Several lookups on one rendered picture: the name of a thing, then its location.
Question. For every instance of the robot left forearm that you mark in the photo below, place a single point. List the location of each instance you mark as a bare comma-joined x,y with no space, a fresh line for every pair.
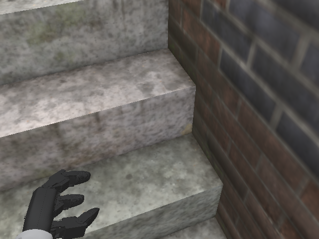
34,234

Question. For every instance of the left robot hand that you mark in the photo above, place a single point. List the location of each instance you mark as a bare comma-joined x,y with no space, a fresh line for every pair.
46,203

